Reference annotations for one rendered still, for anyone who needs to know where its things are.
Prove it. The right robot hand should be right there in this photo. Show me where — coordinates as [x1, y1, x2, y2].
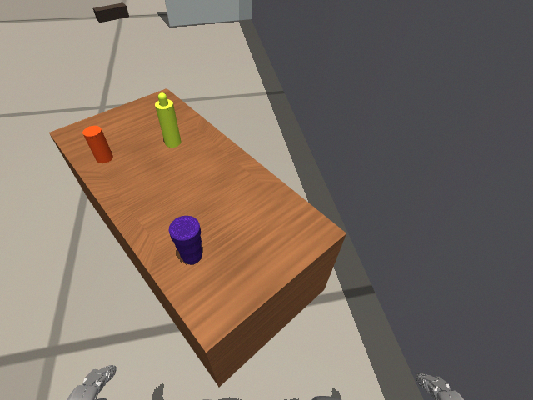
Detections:
[416, 373, 464, 400]

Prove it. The left robot hand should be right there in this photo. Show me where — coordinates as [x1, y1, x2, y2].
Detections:
[67, 365, 117, 400]

